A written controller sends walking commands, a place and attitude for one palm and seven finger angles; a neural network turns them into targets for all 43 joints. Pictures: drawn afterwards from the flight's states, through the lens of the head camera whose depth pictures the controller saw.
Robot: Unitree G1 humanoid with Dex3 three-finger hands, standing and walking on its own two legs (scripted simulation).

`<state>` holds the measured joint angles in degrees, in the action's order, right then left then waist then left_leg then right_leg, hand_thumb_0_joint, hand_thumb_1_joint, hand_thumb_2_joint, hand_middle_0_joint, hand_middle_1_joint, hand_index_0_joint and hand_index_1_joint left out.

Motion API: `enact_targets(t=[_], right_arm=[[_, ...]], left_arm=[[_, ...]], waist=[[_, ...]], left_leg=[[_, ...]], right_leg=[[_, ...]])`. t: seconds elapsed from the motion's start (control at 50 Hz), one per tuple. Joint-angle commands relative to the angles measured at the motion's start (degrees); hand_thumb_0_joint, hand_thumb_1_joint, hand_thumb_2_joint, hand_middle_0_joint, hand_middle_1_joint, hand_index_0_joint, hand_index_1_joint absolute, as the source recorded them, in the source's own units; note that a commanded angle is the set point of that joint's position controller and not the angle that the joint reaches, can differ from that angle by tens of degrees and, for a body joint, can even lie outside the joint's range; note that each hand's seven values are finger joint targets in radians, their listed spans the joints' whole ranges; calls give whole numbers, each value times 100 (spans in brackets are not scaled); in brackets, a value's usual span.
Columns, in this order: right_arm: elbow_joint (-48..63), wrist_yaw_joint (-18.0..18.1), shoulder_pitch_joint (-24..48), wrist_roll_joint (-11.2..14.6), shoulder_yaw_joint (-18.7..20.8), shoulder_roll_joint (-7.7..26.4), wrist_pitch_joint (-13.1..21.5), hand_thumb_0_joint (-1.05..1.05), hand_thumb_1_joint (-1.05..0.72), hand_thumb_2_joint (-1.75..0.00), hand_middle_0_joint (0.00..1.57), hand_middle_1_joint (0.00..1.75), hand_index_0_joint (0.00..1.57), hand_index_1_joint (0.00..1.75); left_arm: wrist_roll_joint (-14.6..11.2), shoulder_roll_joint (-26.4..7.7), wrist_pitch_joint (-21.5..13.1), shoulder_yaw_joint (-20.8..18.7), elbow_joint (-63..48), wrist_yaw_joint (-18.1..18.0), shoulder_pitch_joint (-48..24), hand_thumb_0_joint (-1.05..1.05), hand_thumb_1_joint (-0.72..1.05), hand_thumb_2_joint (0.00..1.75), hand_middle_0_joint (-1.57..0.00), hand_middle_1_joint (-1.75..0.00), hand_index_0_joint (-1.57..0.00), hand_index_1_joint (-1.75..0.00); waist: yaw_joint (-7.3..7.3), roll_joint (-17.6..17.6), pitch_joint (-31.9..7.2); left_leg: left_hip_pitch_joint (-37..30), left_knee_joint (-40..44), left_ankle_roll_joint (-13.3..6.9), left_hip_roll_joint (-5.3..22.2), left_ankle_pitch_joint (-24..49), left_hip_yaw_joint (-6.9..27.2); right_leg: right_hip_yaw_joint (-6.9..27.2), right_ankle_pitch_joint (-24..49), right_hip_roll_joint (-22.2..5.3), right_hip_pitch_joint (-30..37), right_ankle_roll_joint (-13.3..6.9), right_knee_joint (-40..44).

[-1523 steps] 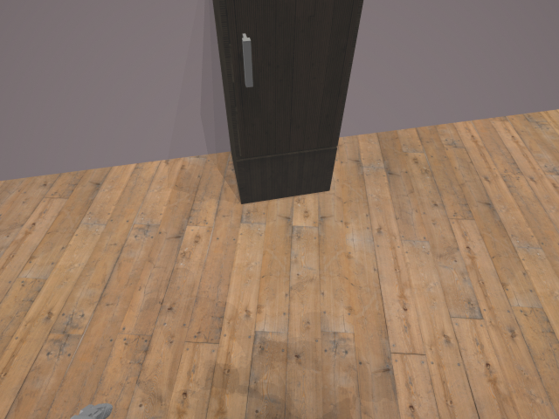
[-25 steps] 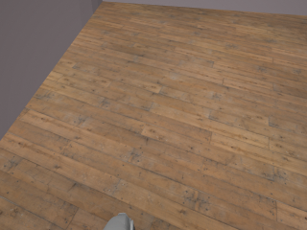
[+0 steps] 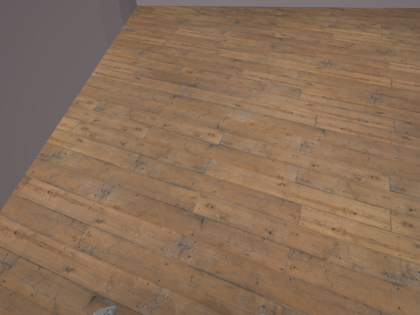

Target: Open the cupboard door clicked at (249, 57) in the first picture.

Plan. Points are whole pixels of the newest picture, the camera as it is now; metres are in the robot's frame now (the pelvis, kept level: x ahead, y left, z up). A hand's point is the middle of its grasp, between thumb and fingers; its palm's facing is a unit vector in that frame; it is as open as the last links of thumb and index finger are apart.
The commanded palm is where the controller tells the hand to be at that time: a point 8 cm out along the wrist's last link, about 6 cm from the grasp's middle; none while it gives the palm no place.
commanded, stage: turn to face it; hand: left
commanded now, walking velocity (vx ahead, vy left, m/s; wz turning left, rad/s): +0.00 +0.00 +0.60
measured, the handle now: out of the picture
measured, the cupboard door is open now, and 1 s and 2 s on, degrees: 44 44 44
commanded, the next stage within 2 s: none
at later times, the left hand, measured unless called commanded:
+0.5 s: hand out of the picture +0.09 +0.24 -0.16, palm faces +0.32 -0.92 -0.24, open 7.3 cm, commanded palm none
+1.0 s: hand out of the picture +0.04 +0.15 -0.16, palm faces +0.62 -0.75 -0.24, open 7.3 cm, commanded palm none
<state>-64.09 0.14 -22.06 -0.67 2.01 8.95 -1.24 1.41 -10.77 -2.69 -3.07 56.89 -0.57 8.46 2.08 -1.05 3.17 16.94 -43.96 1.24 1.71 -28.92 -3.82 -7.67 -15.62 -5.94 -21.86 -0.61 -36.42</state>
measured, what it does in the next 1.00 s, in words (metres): walks ahead, turning left: left foot, then right foot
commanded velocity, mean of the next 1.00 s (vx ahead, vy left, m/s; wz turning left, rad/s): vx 0.00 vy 0.00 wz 0.60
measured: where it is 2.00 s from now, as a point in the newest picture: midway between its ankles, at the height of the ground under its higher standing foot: outside the picture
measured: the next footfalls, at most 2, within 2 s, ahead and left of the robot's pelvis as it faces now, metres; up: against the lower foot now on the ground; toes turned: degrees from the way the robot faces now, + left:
left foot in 0.28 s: +0.09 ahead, +0.13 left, +0.00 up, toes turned +19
right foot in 0.66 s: +0.18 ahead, -0.12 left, +0.00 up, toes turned +19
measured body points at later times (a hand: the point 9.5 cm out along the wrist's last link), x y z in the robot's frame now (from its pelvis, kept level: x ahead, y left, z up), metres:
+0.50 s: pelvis +0.07 +0.01 +0.01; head +0.12 +0.04 +0.45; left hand +0.08 +0.29 -0.14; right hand +0.25 -0.21 -0.12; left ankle +0.06 +0.12 -0.73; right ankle +0.09 -0.14 -0.66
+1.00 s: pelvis +0.11 -0.03 +0.01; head +0.17 +0.01 +0.45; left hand +0.00 +0.19 -0.14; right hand +0.35 -0.17 -0.14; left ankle +0.03 +0.06 -0.70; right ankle +0.14 -0.13 -0.73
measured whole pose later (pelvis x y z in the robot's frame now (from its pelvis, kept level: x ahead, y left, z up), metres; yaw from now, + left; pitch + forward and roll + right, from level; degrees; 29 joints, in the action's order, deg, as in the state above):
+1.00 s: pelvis +0.11 -0.03 +0.01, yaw +38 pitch +2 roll +2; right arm -53.3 -2.0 -5.1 -0.4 3.7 13.2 -4.3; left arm 1.6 -10.8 -0.3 -2.6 51.5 -1.2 13.5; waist -0.9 1.8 7.2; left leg 21.8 -43.5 2.7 1.2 -24.9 -5.2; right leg -16.7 -21.0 -8.8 -12.7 -0.2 -33.0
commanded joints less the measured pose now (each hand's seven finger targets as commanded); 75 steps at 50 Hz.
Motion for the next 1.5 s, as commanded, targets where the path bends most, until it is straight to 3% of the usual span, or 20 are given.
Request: enact_targets(t=[0.0,0.08,0.22,0.24,0.26,0.32,0.4,0.58,0.6,0.64,0.74,0.92,0.98,1.0,1.04,1.16,1.38,1.4,1.44,1.48], right_arm=[[708,12,583,23,182,453,69,0,-90,-90,20,30,20,30],[736,-102,560,-13,142,189,-99,0,-90,-90,20,30,20,30],[1191,-171,720,-48,250,603,-31,0,-90,-90,20,30,20,30],[1180,-154,304,-87,374,1091,16,0,-90,-90,20,30,20,30],[1199,-98,-69,-131,527,1805,40,0,-90,-90,20,30,20,30],[1326,72,351,-91,491,1675,81,0,-90,-90,20,30,20,30],[1515,87,956,-77,374,1466,154,0,-90,-90,20,30,20,30],[1742,4,1566,-76,496,1603,-38,0,-90,-90,20,30,20,30],[1789,-18,1633,-31,480,1467,-40,0,-90,-90,20,30,20,30],[1956,-84,1613,-8,432,1050,-45,0,-90,-90,20,30,20,30],[1507,-173,1477,-18,363,889,-204,0,-90,-90,20,30,20,30],[1629,-215,2067,18,220,624,-134,0,-90,-90,20,30,20,30],[1587,-188,1649,-5,257,793,-93,0,-90,-90,20,30,20,30],[1488,-184,1222,-34,317,1006,-53,0,-90,-90,20,30,20,30],[1368,-102,391,-67,578,2099,-38,0,-90,-90,20,30,20,30],[1560,64,1301,-58,386,1505,69,0,-90,-90,20,30,20,30],[1593,25,1432,-69,501,1581,-30,0,-90,-90,20,30,20,30],[1634,14,1470,-29,494,1472,-31,0,-90,-90,20,30,20,30],[1829,-51,1436,22,432,965,-15,0,-90,-90,20,30,20,30],[1629,-62,1437,-31,472,1100,-147,0,-90,-90,20,30,20,30]], left_arm=[[-14,-927,69,-200,-123,-167,952,0,90,90,-20,-30,-20,-30],[27,-787,114,-199,-387,-172,380,0,90,90,-20,-30,-20,-30],[-3,-994,201,-307,-555,-83,400,0,90,90,-20,-30,-20,-30],[-40,-860,241,-296,-712,-52,361,0,90,90,-20,-30,-20,-30],[-81,-502,274,-186,-1040,-23,114,0,90,90,-20,-30,-20,-30],[-4,-609,302,-185,-1085,-63,-324,0,90,90,-20,-30,-20,-30],[-26,-605,356,-192,-825,-3,172,0,90,90,-20,-30,-20,-30],[-73,-668,317,-191,-911,-17,674,0,90,90,-20,-30,-20,-30],[-46,-869,249,-236,-882,-40,979,0,90,90,-20,-30,-20,-30],[37,-1696,188,-312,-944,-109,1035,0,90,90,-20,-30,-20,-30],[-19,-902,145,-141,-1100,-172,300,0,90,90,-20,-30,-20,-30],[42,-1222,179,-300,-764,-146,1000,0,90,90,-20,-30,-20,-30],[2,-1329,190,-350,-778,-103,816,0,90,90,-20,-30,-20,-30],[-40,-1303,202,-355,-816,-77,692,0,90,90,-20,-30,-20,-30],[-70,-723,267,-169,-1303,-29,239,0,90,90,-20,-30,-20,-30],[-21,-771,423,-234,-881,6,262,0,90,90,-20,-30,-20,-30],[-95,-724,318,-183,-1062,-24,385,0,90,90,-20,-30,-20,-30],[-90,-863,253,-221,-993,-49,667,0,90,90,-20,-30,-20,-30],[41,-1710,184,-349,-965,-131,944,0,90,90,-20,-30,-20,-30],[-25,-1313,196,-247,-1040,-174,471,0,90,90,-20,-30,-20,-30]], waist=[[-483,1432,-825],[-165,1112,-369],[-53,668,-546],[218,-426,-852],[448,-2052,-932],[286,-1331,-1047],[-108,-724,-931],[-370,-743,-680],[-527,-197,-780],[-593,2019,-733],[-111,1320,-591],[-533,1321,-617],[-243,1154,-733],[33,721,-960],[469,-1812,-1224],[-155,-592,-653],[-313,-923,-730],[-466,-496,-817],[-629,1889,-878],[-353,1670,-528]], left_leg=[[1776,-2474,115,291,-270,291],[1139,-1381,181,305,337,-120],[-277,1264,51,64,1522,-432],[-1063,1801,-288,730,2751,563],[-1505,2335,-1243,2320,4697,2782],[-1212,2208,-1326,2016,3938,2453],[-1109,2077,-999,1307,4770,1291],[282,1798,-816,937,2939,1742],[690,1302,-533,570,2314,1527],[1912,-1572,77,-492,-848,466],[1756,-2642,276,17,517,461],[946,57,155,-75,268,-262],[27,1080,21,-160,982,-405],[-874,1771,-92,-51,1777,-250],[-2225,2182,-1522,2405,5620,2807],[-953,2311,-1001,1178,4241,1371],[-147,1751,-850,821,3700,2029],[303,1396,-613,571,3096,1935],[1884,-1134,112,-665,-810,506],[1788,-2791,110,-185,-322,828]], right_leg=[[1244,2859,-1914,2036,-869,1501],[38,2190,-1569,1023,-490,1622],[-504,1790,-1454,794,-103,241],[-691,703,-1055,46,225,-780],[-525,-2466,-183,-1361,634,-2268],[770,-1575,-105,-1840,491,-3504],[716,-787,31,-1304,593,-2847],[367,-113,527,889,449,278],[562,367,251,1577,393,1216],[2840,1533,-2336,1767,-727,2025],[743,3137,-1213,1619,-486,1393],[144,3880,-1555,2259,-540,926],[-184,3557,-1571,1797,-304,370],[-388,3038,-1468,1258,-70,-386],[-115,-2380,-187,-1377,549,-2755],[729,-688,-60,-1131,585,-3043],[445,-219,565,809,462,280],[547,410,382,1592,421,1185],[2818,1868,-2285,2409,-653,1934],[2345,1716,-1924,1422,-875,1829]])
